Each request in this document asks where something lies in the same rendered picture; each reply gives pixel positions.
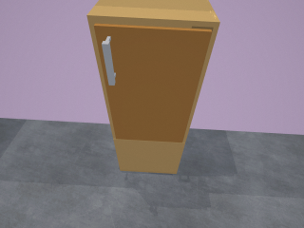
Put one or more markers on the handle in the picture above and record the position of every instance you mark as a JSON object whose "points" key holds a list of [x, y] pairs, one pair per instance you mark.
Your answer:
{"points": [[111, 75]]}

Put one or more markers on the cupboard door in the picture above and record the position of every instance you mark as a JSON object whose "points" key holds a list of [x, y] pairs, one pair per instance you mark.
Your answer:
{"points": [[157, 75]]}

